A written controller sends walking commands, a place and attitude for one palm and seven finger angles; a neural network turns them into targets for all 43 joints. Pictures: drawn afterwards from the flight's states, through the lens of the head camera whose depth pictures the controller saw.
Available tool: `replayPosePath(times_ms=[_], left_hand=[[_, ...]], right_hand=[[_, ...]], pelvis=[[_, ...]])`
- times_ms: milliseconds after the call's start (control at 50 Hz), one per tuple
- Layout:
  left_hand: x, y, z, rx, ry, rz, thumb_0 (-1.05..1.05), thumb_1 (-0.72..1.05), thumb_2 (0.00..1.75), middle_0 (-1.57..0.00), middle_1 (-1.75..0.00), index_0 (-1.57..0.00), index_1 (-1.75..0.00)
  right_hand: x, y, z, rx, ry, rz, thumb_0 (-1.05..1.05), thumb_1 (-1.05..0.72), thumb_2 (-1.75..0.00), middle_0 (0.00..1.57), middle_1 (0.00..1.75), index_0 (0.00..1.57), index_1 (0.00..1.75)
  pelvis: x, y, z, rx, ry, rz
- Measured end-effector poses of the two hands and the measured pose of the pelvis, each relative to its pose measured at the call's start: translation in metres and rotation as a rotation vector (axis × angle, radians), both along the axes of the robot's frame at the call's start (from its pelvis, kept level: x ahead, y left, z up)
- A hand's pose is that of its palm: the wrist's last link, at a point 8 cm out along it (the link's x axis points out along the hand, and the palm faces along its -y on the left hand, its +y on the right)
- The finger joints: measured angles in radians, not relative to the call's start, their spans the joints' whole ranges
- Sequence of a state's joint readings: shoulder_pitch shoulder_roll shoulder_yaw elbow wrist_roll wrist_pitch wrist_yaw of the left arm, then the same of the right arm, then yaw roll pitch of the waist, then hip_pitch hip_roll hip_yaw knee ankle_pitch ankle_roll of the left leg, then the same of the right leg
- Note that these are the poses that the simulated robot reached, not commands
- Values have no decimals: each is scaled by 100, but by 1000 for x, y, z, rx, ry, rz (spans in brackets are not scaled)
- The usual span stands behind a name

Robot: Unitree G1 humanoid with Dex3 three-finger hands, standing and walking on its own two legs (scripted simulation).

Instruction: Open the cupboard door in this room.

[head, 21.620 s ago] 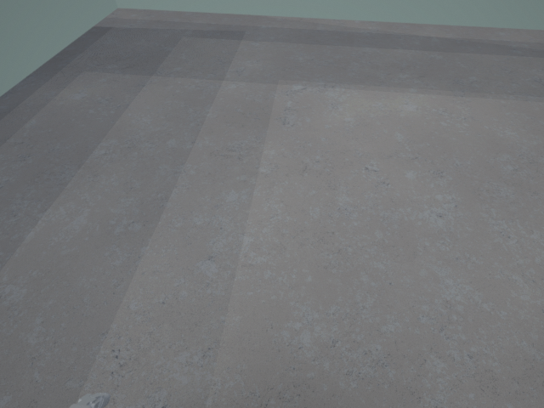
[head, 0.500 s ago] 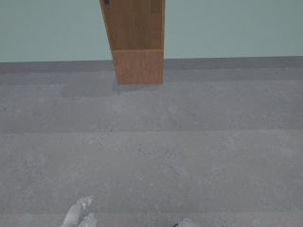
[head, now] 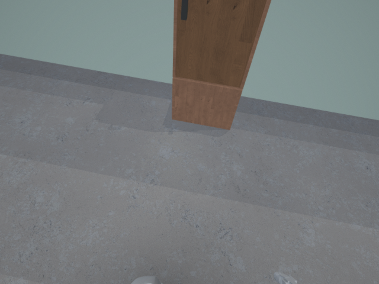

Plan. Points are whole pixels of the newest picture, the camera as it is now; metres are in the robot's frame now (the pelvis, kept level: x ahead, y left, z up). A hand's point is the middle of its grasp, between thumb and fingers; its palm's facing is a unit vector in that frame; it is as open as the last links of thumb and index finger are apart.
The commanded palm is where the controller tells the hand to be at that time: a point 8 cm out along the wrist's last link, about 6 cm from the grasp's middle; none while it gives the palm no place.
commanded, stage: stand and wait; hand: left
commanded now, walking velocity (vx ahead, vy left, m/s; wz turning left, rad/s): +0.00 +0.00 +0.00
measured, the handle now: (185, 2) +1.20 +0.17 +0.06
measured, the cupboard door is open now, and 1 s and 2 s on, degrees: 0 0 0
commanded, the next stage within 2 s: look at it before walking up in 0.86 s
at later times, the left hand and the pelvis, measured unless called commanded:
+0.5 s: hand out of the picture +0.07 +0.15 -0.16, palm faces +0.03 -0.98 -0.20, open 7.3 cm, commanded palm none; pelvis +0.06 -0.02 +0.01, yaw +0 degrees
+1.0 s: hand out of the picture +0.06 +0.11 -0.16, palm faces +0.07 -0.98 -0.16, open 7.3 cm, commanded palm none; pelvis +0.08 -0.04 +0.01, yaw +1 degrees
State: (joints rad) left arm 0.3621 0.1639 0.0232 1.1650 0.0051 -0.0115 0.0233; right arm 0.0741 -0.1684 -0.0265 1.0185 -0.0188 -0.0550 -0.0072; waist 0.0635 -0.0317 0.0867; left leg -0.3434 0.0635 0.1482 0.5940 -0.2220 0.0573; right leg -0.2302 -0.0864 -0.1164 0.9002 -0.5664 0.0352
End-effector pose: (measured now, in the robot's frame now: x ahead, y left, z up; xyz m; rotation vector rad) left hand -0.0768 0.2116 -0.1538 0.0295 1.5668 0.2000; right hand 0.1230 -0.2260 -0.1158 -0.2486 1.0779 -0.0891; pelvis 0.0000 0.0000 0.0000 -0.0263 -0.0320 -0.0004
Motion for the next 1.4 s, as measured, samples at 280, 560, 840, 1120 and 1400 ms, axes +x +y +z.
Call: replayPosePath(times_ms=[280, 560, 840, 1120, 1400], left_hand=[[128, 12, 16, 97, -236, -108, 2, 94, 90, -20, -30, -20, -30], [137, -19, 25, 64, -162, -108, 1, 93, 90, -20, -30, -20, -30], [130, -44, 24, 43, -115, -76, 1, 92, 90, -20, -30, -20, -30], [129, -55, 21, 22, -112, -63, 1, 92, 90, -20, -30, -20, -30], [140, -42, 23, 47, -129, -77, 1, 91, 90, -20, -30, -20, -30]], right_hand=[[-16, -1, -21, 76, 83, -130, -3, -95, -90, 20, 30, 20, 30], [-104, -14, -19, 81, 409, -184, -1, -92, -90, 20, 30, 20, 30], [-81, -2, -24, 131, 392, -177, 0, -91, -90, 20, 30, 20, 30], [-52, -24, -22, 80, 333, -161, 1, -92, -90, 20, 30, 20, 30], [-53, -20, -22, 86, 343, -162, 0, -91, -90, 20, 30, 20, 30]], pelvis=[[35, -5, 3, 61, -14, -6], [65, -27, 15, 38, 10, 9], [77, -37, 15, 37, 9, 12], [84, -40, 14, 37, 9, 13], [86, -39, 15, 35, 7, 12]])
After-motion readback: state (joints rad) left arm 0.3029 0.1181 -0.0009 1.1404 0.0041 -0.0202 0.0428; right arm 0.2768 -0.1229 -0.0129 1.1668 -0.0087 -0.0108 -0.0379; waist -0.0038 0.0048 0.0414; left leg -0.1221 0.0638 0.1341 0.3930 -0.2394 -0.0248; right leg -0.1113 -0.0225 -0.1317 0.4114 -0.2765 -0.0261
